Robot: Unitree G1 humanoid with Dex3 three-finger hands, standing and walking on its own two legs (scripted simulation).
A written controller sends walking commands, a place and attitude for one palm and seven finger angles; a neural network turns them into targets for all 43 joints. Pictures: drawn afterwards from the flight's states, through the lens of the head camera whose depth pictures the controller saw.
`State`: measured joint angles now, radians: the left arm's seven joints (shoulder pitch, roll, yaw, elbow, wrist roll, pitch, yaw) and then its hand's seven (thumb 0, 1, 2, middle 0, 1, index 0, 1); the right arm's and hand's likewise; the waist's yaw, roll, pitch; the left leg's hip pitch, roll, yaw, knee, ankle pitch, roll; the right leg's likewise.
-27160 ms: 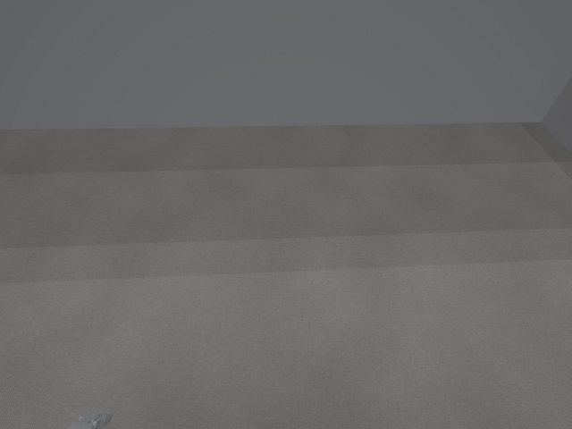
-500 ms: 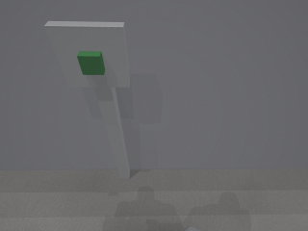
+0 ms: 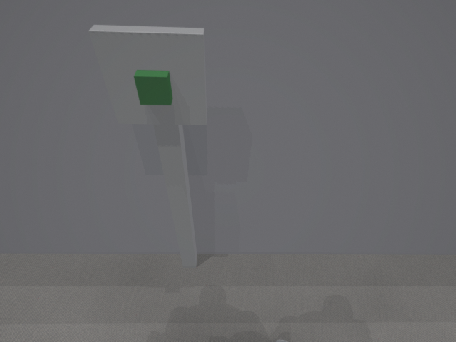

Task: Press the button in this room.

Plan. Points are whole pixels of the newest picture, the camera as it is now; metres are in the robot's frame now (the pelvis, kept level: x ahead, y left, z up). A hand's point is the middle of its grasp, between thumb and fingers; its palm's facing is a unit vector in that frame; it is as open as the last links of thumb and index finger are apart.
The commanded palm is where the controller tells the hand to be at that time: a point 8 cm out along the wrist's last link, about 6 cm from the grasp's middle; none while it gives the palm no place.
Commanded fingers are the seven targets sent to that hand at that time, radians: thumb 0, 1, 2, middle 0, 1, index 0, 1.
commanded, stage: come to a stop and stand still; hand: left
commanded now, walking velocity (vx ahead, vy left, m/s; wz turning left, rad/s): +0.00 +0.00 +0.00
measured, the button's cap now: (154, 87) +0.53 +0.19 +0.19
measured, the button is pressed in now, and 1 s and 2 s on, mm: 0 0 0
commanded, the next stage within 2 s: look again from close up in 0.76 s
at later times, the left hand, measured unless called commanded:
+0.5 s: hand out of the picture -0.03 +0.21 -0.15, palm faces +0.04 -0.98 -0.20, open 7.4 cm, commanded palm none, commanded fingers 0.00 0.90 0.90 -0.20 -0.30 -0.20 -0.30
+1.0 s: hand out of the picture -0.06 +0.18 -0.16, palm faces +0.06 -0.99 -0.16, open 7.4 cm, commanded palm none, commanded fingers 0.00 0.90 0.90 -0.20 -0.30 -0.20 -0.30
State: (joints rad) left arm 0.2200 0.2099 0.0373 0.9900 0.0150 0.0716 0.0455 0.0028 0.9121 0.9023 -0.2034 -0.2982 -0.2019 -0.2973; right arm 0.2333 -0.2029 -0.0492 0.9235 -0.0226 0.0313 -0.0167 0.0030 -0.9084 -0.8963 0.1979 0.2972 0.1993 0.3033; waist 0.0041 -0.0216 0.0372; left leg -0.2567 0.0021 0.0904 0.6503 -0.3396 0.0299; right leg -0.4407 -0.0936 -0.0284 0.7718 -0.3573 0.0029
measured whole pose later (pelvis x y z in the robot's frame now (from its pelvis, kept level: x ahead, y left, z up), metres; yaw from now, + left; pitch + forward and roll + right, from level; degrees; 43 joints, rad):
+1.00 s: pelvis -0.05 +0.02 +0.02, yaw +1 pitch -2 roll +0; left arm 0.34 0.12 0.00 1.08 0.02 0.00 0.01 0.01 0.91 0.90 -0.20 -0.30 -0.20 -0.30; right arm 0.30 -0.16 -0.01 1.06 -0.02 0.00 -0.02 0.00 -0.91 -0.90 0.20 0.30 0.20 0.30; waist 0.00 0.02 -0.01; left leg -0.27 -0.05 0.09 0.44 -0.16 0.06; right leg -0.31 0.02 0.04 0.48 -0.19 -0.02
